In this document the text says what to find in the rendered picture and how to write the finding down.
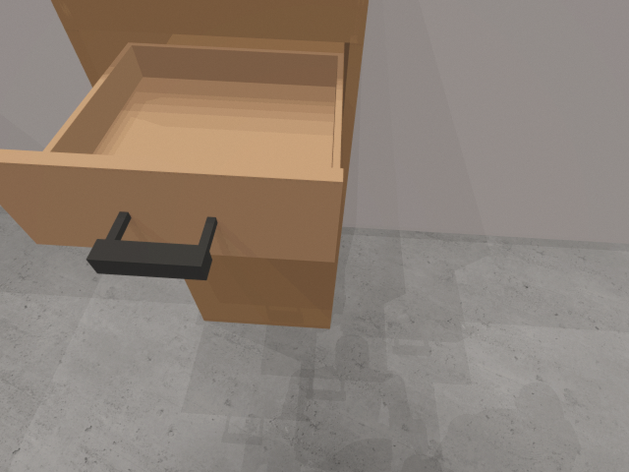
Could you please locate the drawer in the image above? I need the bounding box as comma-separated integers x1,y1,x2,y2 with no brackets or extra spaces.
0,42,344,263

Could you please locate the handle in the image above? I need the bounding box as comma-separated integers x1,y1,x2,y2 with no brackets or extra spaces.
86,211,217,280

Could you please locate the cabinet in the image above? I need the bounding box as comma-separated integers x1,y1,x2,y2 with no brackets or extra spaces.
51,0,369,329

